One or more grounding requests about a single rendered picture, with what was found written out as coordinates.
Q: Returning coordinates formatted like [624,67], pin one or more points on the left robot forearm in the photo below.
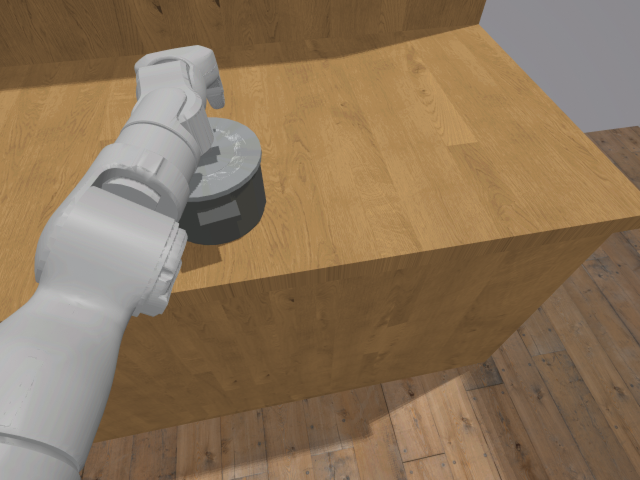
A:
[157,152]

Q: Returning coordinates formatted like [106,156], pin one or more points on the left robot hand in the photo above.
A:
[204,59]

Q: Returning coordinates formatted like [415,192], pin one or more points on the table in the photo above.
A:
[424,196]

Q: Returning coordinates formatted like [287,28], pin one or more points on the pot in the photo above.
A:
[227,218]

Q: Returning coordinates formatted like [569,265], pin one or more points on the lid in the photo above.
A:
[240,158]

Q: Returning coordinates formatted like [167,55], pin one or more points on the knob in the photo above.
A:
[215,148]

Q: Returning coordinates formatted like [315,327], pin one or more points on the left robot upper arm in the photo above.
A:
[111,260]

